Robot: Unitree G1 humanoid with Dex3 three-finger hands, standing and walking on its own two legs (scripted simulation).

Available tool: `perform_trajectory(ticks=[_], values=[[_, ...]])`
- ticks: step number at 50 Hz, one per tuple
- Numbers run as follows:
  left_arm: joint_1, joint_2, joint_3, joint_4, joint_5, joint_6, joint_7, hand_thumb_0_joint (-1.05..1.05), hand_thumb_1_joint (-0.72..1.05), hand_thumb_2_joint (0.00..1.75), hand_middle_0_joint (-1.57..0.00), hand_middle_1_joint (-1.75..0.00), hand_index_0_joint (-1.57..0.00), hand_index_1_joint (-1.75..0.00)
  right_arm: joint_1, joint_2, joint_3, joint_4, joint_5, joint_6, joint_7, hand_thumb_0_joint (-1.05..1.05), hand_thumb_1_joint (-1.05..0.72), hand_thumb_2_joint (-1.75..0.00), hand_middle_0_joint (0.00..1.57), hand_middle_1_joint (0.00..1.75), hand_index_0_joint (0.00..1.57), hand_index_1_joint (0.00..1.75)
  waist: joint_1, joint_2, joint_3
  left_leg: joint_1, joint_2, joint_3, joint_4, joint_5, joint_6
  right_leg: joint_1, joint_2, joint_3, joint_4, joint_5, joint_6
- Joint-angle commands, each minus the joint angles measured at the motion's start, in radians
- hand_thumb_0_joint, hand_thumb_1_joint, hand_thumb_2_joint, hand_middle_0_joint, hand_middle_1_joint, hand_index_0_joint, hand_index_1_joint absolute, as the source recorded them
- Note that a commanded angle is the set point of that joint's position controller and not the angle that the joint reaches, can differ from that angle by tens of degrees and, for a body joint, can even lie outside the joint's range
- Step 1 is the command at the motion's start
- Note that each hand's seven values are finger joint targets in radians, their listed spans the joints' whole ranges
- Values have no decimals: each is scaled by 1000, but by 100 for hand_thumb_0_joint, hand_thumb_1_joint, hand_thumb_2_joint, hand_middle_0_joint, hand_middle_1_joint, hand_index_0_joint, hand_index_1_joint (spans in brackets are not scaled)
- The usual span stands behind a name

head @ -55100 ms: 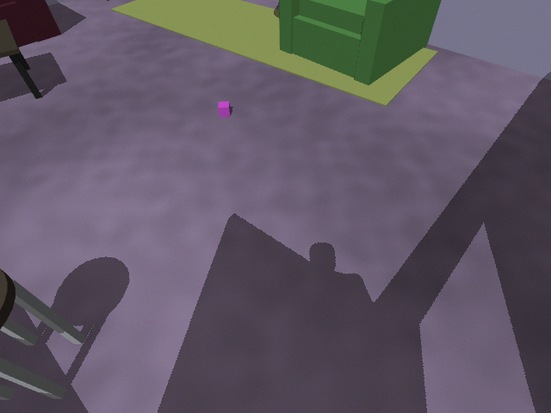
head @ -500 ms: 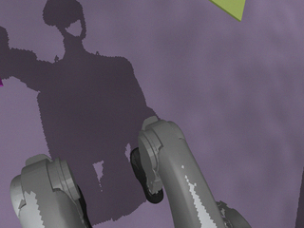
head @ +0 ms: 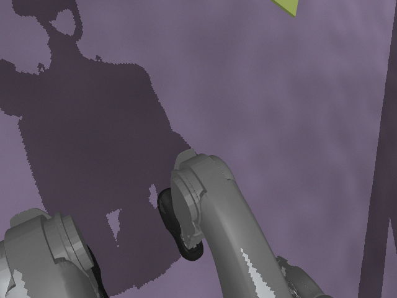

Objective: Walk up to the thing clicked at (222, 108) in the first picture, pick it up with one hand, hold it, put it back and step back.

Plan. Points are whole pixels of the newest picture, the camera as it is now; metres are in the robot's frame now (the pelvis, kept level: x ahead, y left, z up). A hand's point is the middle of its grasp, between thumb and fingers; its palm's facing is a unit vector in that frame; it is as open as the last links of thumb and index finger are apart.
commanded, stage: rest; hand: left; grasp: from above
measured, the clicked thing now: out of the picture +0.52 +0.30 -0.26
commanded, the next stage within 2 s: open in 0.58 s
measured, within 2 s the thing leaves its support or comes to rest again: rests again in 0.40 s
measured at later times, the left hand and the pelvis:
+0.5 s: hand out of the picture +0.51 +0.29 -0.24, palm faces -0.46 -0.11 -0.88, open 9.9 cm; pelvis +0.00 +0.00 +0.00, yaw -1 degrees
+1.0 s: hand out of the picture +0.52 +0.29 -0.24, palm faces -0.45 -0.11 -0.89, open 10.9 cm; pelvis +0.00 +0.00 +0.00, yaw -2 degrees
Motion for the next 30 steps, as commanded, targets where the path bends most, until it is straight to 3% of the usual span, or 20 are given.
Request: perform_trajectory(ticks=[1,4,5,10,12,15,17,18,21,24,29,30], values=[[-337,185,2,-140,-12,2,54,0,69,68,-97,-70,-101,-66,229,-316,-89,27,-1,-4,-1,0,-89,-90,20,30,20,30,-54,576,-707,558,37,89,-254,280,14,409,33,-110,-185,277,-90],[-326,198,3,-126,-18,5,57,0,66,68,-97,-67,-100,-64,224,-328,-84,24,-4,-12,1,0,-89,-90,20,30,20,30,-57,545,-688,536,37,90,-235,287,19,422,33,-109,-196,287,-88],[-346,211,5,-159,-24,2,63,0,67,65,-96,-67,-100,-63,221,-317,-77,22,-4,-11,2,0,-89,-90,20,30,20,30,-56,565,-728,545,40,90,-245,297,19,467,37,-105,-192,303,-84],[-333,201,-6,-117,-35,1,67,0,64,63,-95,-66,-99,-62,220,-325,-70,29,-6,-22,8,0,-90,-90,20,30,20,30,-69,531,-675,510,42,87,-234,278,24,453,40,-108,-198,291,-82],[-329,231,3,-128,-27,3,73,0,65,63,-96,-65,-99,-61,213,-325,-68,22,-3,-23,6,0,-89,-90,20,30,20,30,-54,553,-714,534,44,85,-240,298,19,465,40,-109,-191,306,-83],[-321,205,-5,-99,-27,1,75,0,65,66,-96,-68,-99,-64,210,-331,-64,25,-8,-29,11,0,-90,-90,20,30,20,30,-77,558,-670,544,46,77,-234,301,15,429,37,-116,-188,302,-86],[-323,226,-3,-92,-27,0,82,0,65,62,-95,-67,-99,-62,204,-328,-60,24,-6,-28,11,0,-90,-90,20,30,20,30,-68,555,-687,524,47,78,-239,287,19,458,43,-113,-192,301,-83],[-339,237,8,-118,-26,-1,85,0,65,62,-95,-65,-99,-62,204,-338,-60,19,-7,-28,10,0,-90,-90,20,30,20,30,-73,561,-687,529,47,78,-236,296,17,448,36,-115,-194,307,-83],[-318,210,-18,-84,-28,0,82,0,64,64,-96,-65,-99,-62,199,-332,-51,25,-9,-32,13,0,-90,-90,20,30,20,30,-85,562,-656,532,50,75,-234,286,20,441,41,-116,-192,299,-81],[-330,249,1,-91,-32,-2,86,0,62,61,-93,-65,-97,-61,197,-341,-47,16,-8,-35,11,0,-90,-90,20,30,20,30,-80,531,-658,495,49,77,-229,275,24,458,39,-115,-200,295,-79],[-331,235,-14,-69,-35,-6,92,0,61,60,-92,-65,-96,-61,187,-343,-41,15,-8,-37,11,0,-90,-90,20,30,20,30,-91,547,-649,517,54,62,-246,265,17,438,41,-123,-192,285,-82],[-340,256,-3,-94,-33,-10,95,0,61,61,-92,-65,-95,-62,181,-350,-42,17,-8,-36,8,0,-89,-90,20,30,20,30,-88,571,-657,539,58,55,-248,275,12,424,38,-129,-190,288,-83]])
